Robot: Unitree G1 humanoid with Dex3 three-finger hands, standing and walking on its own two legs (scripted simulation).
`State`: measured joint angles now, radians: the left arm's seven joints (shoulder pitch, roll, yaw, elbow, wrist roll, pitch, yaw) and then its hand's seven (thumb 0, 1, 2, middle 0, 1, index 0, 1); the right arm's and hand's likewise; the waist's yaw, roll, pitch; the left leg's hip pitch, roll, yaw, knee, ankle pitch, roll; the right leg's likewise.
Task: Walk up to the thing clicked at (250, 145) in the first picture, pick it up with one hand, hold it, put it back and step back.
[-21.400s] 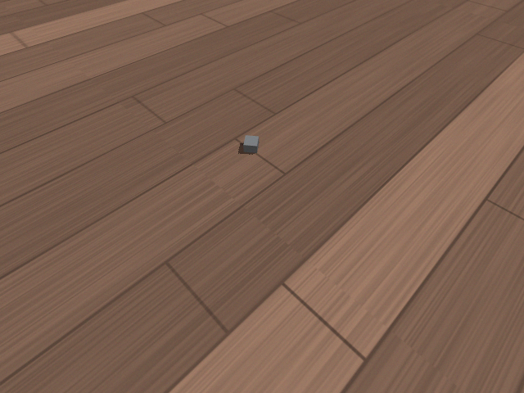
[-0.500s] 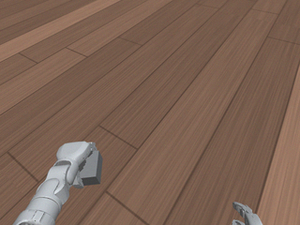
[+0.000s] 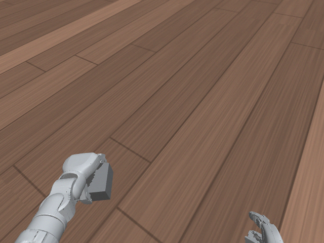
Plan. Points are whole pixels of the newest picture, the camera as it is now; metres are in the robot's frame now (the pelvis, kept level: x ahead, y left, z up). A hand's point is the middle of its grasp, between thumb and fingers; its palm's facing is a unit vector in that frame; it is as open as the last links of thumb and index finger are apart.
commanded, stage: hold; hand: left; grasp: from above
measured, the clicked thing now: (96, 182) +0.29 +0.21 -0.06
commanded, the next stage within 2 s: crouch in 0.60 s
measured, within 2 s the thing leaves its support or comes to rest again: neither
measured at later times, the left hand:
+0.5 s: hand (87, 177) +0.30 +0.23 -0.04, palm faces -0.44 -0.06 -0.90, open 11.4 cm
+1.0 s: hand (91, 186) +0.29 +0.23 -0.09, palm faces -0.47 -0.05 -0.88, open 11.4 cm
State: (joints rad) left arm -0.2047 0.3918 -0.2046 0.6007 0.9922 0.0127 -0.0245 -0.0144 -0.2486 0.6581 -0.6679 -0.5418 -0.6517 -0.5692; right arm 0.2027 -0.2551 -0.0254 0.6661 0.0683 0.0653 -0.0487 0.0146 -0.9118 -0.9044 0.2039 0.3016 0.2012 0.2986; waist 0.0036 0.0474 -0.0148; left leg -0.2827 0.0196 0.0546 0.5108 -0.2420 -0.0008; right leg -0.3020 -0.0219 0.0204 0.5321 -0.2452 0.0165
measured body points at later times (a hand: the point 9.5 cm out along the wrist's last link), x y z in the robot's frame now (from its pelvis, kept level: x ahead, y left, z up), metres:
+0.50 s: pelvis +0.01 +0.00 +0.00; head +0.02 -0.02 +0.45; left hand +0.31 +0.23 +0.01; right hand +0.15 -0.25 -0.11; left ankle +0.02 +0.12 -0.73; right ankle +0.02 -0.13 -0.73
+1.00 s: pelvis +0.01 +0.00 +0.00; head +0.05 -0.01 +0.44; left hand +0.31 +0.23 -0.04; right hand +0.15 -0.26 -0.12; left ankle +0.02 +0.12 -0.73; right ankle +0.02 -0.13 -0.73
